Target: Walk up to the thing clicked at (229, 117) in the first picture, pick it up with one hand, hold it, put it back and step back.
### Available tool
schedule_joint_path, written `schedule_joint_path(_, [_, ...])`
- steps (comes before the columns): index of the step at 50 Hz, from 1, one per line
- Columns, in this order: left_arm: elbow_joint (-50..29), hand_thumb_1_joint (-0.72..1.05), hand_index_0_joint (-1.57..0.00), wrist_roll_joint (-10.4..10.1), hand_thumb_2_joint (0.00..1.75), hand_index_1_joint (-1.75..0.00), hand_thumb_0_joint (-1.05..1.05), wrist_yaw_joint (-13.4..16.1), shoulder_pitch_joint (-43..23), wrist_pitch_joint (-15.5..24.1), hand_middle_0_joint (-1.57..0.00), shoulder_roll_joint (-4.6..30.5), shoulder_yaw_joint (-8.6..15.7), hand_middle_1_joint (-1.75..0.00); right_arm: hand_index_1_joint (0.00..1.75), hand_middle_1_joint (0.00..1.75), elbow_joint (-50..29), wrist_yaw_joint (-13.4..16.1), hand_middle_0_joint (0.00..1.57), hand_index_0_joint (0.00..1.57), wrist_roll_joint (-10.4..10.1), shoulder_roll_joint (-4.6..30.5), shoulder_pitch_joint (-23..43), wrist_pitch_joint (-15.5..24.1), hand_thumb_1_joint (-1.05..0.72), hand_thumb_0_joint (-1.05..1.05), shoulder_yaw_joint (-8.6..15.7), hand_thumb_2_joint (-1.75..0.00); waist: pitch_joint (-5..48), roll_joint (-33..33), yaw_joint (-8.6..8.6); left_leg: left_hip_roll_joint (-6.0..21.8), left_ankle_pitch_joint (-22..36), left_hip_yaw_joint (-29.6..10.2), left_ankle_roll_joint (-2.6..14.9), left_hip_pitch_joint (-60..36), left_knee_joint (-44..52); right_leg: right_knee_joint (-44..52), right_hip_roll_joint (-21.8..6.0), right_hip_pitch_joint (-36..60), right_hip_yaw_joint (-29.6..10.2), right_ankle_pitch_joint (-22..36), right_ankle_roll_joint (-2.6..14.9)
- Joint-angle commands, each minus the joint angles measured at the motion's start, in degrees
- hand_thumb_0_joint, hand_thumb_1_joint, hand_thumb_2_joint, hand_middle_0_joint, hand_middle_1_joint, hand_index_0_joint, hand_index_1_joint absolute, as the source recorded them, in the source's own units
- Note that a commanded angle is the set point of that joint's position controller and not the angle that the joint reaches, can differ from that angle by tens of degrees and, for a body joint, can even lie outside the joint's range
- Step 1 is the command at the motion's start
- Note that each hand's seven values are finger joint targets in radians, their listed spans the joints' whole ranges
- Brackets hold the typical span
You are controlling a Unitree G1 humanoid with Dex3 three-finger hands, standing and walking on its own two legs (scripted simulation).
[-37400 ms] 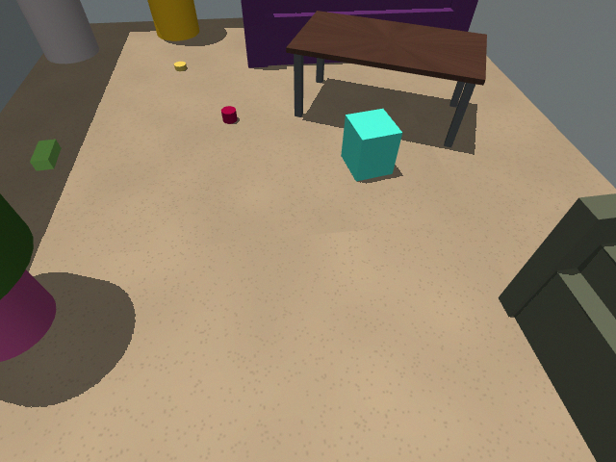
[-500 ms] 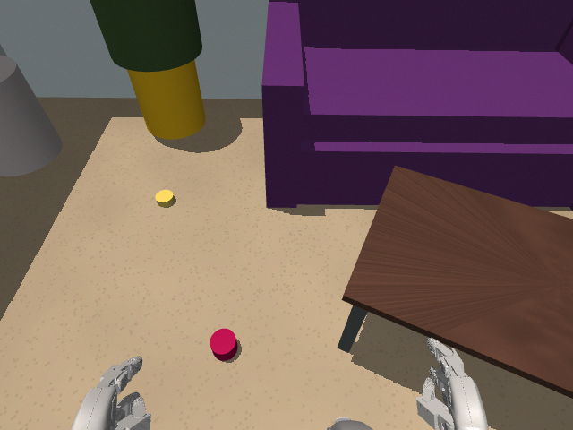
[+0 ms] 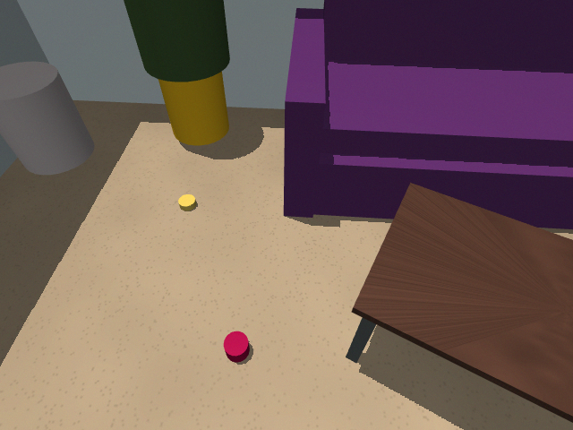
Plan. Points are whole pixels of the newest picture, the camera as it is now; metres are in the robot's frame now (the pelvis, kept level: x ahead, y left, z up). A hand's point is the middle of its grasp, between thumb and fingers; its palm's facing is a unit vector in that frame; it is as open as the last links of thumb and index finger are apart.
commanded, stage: stand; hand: left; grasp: from above
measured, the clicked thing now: (236, 346) +0.49 +0.17 -0.73
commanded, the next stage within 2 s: none
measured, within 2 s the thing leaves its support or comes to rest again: neither
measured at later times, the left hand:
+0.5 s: hand out of the picture +0.04 +0.24 -0.14, palm faces +0.04 -0.94 -0.35, open 7.4 cm
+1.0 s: hand out of the picture +0.06 +0.23 -0.14, palm faces +0.03 -0.94 -0.34, open 7.4 cm
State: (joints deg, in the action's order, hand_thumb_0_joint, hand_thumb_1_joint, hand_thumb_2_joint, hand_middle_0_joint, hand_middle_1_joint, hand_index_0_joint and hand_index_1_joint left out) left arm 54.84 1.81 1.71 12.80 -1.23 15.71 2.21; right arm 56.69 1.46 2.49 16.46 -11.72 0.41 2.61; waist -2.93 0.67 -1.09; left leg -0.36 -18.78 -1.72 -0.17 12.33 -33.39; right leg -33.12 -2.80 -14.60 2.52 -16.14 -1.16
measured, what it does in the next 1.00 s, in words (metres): stands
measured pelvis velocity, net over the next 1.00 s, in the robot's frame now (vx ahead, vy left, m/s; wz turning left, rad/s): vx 0.00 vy -0.02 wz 0.00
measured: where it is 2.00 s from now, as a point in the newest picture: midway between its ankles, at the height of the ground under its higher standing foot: outside the picture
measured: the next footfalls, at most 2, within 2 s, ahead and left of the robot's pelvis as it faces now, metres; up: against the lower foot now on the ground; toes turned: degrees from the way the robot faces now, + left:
none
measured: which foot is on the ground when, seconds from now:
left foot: down 0.00-1.00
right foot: down 0.00-1.00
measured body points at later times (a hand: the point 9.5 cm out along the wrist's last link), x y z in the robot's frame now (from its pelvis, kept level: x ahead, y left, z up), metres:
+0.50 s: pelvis -0.01 -0.01 +0.02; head -0.01 -0.02 +0.47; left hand +0.04 +0.28 -0.12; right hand +0.06 -0.29 -0.13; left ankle -0.01 +0.12 -0.73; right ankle +0.02 -0.13 -0.73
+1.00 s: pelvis +0.00 -0.02 +0.02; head +0.01 -0.03 +0.47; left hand +0.06 +0.28 -0.12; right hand +0.06 -0.30 -0.13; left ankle -0.01 +0.12 -0.73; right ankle +0.02 -0.13 -0.73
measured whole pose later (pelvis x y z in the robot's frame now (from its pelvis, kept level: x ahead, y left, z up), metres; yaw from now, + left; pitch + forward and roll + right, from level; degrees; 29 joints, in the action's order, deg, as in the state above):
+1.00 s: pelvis +0.00 -0.02 +0.02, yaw +0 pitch -3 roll +0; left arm 67.4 0.7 0.6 5.9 0.1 17.1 1.8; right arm 65.2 1.1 1.3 18.5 -7.9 0.2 0.6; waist -4.2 1.8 -0.5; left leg 1.0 -11.6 -2.2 -1.6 4.2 -19.1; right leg -19.9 -1.3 -6.9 3.3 -9.7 -0.1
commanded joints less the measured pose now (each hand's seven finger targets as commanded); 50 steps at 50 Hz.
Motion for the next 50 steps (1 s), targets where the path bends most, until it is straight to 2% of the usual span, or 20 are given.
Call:
schedule_joint_path(1, [-0.86, 0.90, -0.20, -0.05, 0.90, -0.30, 0.00, 0.81, -3.19, 2.00, -0.20, 9.97, 2.26, -0.30, 0.30, 0.30, -2.31, 0.69, 0.20, 0.20, -0.45, 10.09, 2.23, 1.43, -0.90, 0.00, 1.76, -0.90, 2.57, 0.92, -0.01, 4.83, 11.14, -6.07, 2.15, 0.50, 10.94, 8.93, -3.25, 5.92, -4.72, 8.50, 2.43])
schedule_joint_path(13, [6.05, 0.90, -0.20, -0.05, 0.90, -0.30, 0.00, 0.70, -4.89, 2.17, -0.20, 11.37, 1.92, -0.30, 0.30, 0.30, 2.16, 0.60, 0.20, 0.20, -0.88, 10.71, 3.82, 0.85, -0.90, 0.00, 1.21, -0.90, 0.49, -0.82, -0.07, 5.38, 8.78, -5.98, 1.63, -1.73, 16.30, 14.63, -3.97, 8.89, -4.71, 7.04, 1.57])
schedule_joint_path(18, [7.56, 0.90, -0.20, -0.24, 0.90, -0.30, 0.00, 0.56, -5.42, 2.51, -0.20, 11.61, 1.71, -0.30, 0.30, 0.30, 3.25, 0.30, 0.20, 0.20, -1.08, 10.42, 4.18, 0.92, -0.90, 0.00, 0.83, -0.90, 1.18, -1.08, -0.10, 5.53, 11.51, -5.61, 1.48, -3.74, 16.37, 16.10, -4.33, 9.60, -5.03, 8.53, 1.46])
schedule_joint_path(24, [8.26, 0.90, -0.20, -0.35, 0.90, -0.30, 0.00, 0.39, -6.56, 2.40, -0.20, 12.42, 1.77, -0.30, 0.30, 0.30, 4.05, 0.19, 0.20, 0.20, -1.04, 11.30, 4.77, 0.77, -0.90, 0.00, 0.68, -0.90, 0.70, -0.64, -0.11, 5.71, 9.13, -5.40, 1.34, -2.88, 17.50, 16.91, -4.32, 9.76, -5.24, 6.41, 1.51])
schedule_joint_path(27, [8.94, 0.90, -0.20, -0.29, 0.90, -0.30, 0.00, 0.21, -6.63, 2.21, -0.20, 12.61, 1.81, -0.30, 0.30, 0.30, 4.24, 0.17, 0.20, 0.20, -1.00, 11.67, 5.10, 0.58, -0.90, 0.00, 0.62, -0.90, -0.19, 0.14, -0.17, 5.56, 6.19, -5.36, 1.31, -1.44, 18.00, 17.10, -4.12, 9.55, -5.18, 4.75, 1.51])
schedule_joint_path(32, [9.39, 0.90, -0.20, -0.38, 0.90, -0.30, 0.00, 0.05, -6.86, 2.26, -0.20, 13.12, 1.87, -0.30, 0.30, 0.30, 4.40, 0.10, 0.20, 0.20, -1.11, 11.95, 5.36, 0.76, -0.90, 0.00, 0.45, -0.90, 1.00, -0.53, -0.18, 5.93, 8.03, -5.51, 1.38, -3.08, 17.71, 17.17, -4.43, 9.25, -5.53, 4.77, 1.78])
schedule_joint_path(44, [9.66, 0.90, -0.20, -0.89, 0.90, -0.30, 0.00, -0.22, -8.16, 2.48, -0.20, 13.25, 1.74, -0.30, 0.30, 0.30, 5.44, 0.15, 0.20, 0.20, -1.18, 11.98, 4.54, 0.94, -0.90, 0.00, -0.28, -0.90, 2.62, -0.85, 0.25, 6.49, 13.13, -4.71, 1.33, -4.41, 17.27, 16.76, -4.81, 11.01, -5.72, 11.52, 2.06])
schedule_joint_path(50, [9.37, 0.90, -0.20, -0.85, 0.90, -0.30, 0.00, -0.30, -8.91, 2.58, -0.20, 13.68, 1.70, -0.30, 0.30, 0.30, 5.40, 0.07, 0.20, 0.20, -1.32, 12.51, 4.98, 0.90, -0.90, 0.00, -0.32, -0.90, 2.34, -1.35, 0.34, 6.56, 12.72, -4.76, 1.09, -4.26, 17.60, 17.29, -4.55, 10.68, -5.58, 9.69, 1.84])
